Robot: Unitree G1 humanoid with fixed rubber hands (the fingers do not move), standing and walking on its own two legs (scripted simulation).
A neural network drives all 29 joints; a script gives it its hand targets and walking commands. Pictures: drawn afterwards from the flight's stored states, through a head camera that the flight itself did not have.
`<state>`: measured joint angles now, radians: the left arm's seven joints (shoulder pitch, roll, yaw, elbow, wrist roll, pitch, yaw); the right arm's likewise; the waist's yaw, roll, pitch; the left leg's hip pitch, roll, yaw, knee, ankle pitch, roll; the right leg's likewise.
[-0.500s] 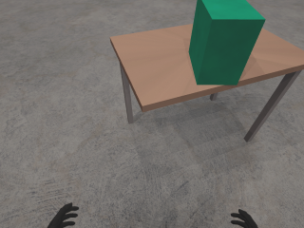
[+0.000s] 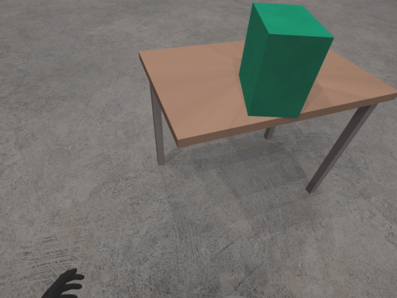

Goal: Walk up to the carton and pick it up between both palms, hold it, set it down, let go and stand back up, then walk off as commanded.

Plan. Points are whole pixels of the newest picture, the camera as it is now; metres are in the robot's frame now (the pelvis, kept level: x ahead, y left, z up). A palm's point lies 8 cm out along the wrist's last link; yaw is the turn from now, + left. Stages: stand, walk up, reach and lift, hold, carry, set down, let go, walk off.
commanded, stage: walk up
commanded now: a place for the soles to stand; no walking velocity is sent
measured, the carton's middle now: (275, 60) +0.80 -0.24 +0.12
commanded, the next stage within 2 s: none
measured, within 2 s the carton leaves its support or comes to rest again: neither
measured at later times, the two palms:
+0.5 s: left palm out of the picture +0.10 +0.15 -0.09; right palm out of the picture +0.07 -0.47 -0.06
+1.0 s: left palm out of the picture +0.14 +0.02 -0.11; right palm out of the picture +0.16 -0.60 -0.09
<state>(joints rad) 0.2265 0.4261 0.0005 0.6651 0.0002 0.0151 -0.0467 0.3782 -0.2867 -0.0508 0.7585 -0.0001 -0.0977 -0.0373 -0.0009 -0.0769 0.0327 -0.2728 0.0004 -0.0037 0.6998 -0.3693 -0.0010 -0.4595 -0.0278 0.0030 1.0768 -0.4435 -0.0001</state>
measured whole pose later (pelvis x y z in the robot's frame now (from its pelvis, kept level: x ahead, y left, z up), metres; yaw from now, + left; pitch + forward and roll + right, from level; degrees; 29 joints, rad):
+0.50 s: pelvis +0.01 -0.14 +0.01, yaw +5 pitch -4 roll -1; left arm 0.26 0.39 0.00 0.66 0.00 0.03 -0.08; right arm 0.39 -0.40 -0.09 0.80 0.00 -0.04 -0.06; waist 0.00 -0.05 0.05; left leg -0.46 0.02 -0.03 0.97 -0.45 0.00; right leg -0.33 0.05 -0.19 0.59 -0.25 -0.02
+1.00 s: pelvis +0.07 -0.28 -0.01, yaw +7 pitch -3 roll +0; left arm 0.27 0.40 0.00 0.66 0.00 0.04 -0.09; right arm 0.31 -0.40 -0.07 0.84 0.00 -0.06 -0.07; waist 0.00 -0.04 0.07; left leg -0.54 0.03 -0.07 1.19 -0.47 -0.01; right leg -0.41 -0.01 -0.13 0.79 -0.34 -0.02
